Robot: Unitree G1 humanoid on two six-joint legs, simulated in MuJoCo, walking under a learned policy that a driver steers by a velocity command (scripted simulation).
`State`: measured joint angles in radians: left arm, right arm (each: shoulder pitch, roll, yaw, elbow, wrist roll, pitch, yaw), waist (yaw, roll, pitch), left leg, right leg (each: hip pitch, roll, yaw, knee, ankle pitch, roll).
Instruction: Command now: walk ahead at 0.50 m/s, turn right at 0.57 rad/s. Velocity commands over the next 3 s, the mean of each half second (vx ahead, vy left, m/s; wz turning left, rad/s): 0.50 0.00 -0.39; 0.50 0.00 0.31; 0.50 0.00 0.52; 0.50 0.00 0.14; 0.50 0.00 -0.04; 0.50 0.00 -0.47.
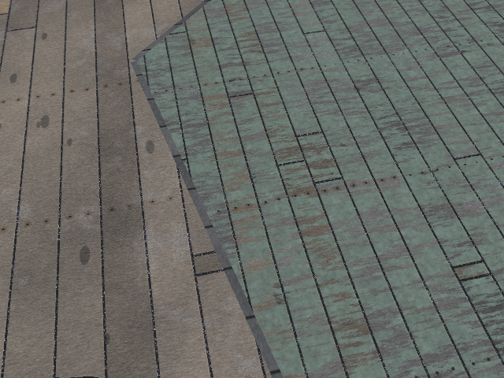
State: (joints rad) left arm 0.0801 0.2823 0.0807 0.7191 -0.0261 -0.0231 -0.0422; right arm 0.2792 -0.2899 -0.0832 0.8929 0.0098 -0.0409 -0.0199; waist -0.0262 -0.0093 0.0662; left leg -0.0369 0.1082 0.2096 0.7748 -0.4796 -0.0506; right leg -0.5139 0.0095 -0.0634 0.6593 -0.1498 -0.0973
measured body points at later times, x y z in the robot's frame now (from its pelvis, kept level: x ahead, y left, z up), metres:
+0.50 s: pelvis +0.30 +0.01 +0.01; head +0.33 +0.01 +0.46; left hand +0.37 +0.30 -0.11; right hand +0.47 -0.27 -0.07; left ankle +0.43 +0.10 -0.72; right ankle +0.11 -0.07 -0.70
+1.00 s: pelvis +0.57 -0.05 +0.01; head +0.60 -0.05 +0.46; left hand +0.81 +0.19 -0.04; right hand +0.58 -0.34 -0.11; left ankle +0.44 +0.09 -0.68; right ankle +0.66 -0.16 -0.71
